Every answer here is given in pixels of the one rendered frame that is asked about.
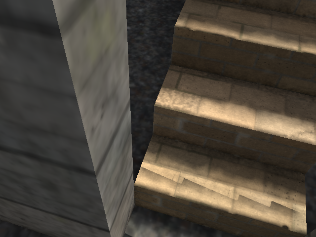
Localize stairs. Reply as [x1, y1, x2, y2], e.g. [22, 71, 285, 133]
[133, 0, 316, 237]

